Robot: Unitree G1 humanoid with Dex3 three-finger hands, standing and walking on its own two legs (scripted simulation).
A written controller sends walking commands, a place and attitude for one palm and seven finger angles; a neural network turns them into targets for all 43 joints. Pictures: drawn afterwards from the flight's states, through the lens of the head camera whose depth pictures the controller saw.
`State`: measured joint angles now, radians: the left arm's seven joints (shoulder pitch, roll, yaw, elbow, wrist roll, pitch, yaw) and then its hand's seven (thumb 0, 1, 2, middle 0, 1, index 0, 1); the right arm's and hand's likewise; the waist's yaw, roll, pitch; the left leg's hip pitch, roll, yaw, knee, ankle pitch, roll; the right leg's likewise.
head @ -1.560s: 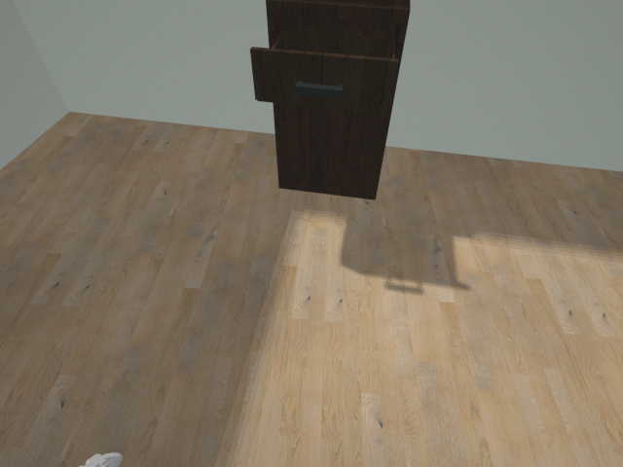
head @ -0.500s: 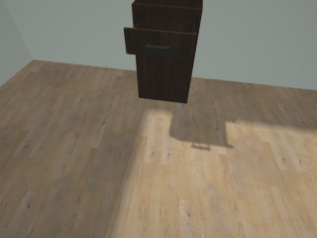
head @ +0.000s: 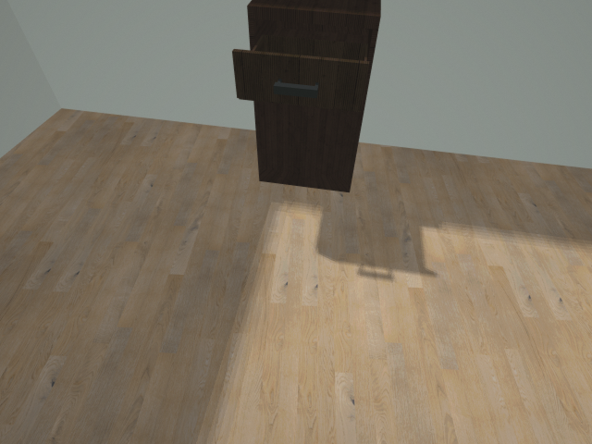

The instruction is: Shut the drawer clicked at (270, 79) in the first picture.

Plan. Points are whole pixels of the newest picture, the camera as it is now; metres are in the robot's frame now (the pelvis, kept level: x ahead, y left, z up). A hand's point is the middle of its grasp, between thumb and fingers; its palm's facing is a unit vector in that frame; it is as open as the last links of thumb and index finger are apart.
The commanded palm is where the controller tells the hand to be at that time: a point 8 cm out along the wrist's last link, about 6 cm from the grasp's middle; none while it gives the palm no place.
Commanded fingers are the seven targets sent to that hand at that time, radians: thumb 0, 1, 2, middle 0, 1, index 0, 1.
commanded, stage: walk to a spot facing it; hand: left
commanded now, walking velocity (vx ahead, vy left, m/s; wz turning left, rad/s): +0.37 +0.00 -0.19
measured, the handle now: (297, 86) +1.15 +0.06 -0.07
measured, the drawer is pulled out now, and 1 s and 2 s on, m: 0.30 0.30 0.30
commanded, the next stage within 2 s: turn to face it in 1.20 s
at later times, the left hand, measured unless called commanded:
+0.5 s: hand out of the picture +0.01 +0.17 -0.19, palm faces +0.06 -0.99 -0.14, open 7.4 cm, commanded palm none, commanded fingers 0.00 0.90 0.90 -0.20 -0.30 -0.20 -0.30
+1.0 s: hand (241, 266) +0.50 +0.15 -0.17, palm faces -0.27 -0.94 -0.22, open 7.4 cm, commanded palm none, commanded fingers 0.00 0.90 0.90 -0.20 -0.30 -0.20 -0.30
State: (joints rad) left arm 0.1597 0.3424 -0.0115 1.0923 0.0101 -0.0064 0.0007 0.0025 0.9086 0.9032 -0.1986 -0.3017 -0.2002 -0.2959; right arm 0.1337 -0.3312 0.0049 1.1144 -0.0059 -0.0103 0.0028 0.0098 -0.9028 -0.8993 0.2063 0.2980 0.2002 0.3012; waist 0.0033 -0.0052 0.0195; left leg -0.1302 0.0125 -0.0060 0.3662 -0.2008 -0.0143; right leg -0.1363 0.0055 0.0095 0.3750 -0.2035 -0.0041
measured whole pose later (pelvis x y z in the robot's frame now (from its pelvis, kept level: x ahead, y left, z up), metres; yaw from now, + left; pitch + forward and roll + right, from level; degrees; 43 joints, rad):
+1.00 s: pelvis +0.32 +0.00 -0.02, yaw -14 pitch -2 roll +1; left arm 0.08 0.21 0.06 0.95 0.03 -0.03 -0.03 0.00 0.92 0.90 -0.19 -0.30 -0.19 -0.29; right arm 0.47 -0.13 -0.04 1.16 -0.02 -0.06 -0.01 0.01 -0.91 -0.90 0.20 0.30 0.20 0.30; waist -0.05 0.00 0.09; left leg 0.10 0.08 0.28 0.44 -0.47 -0.04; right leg -0.48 -0.04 -0.13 0.62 -0.17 -0.08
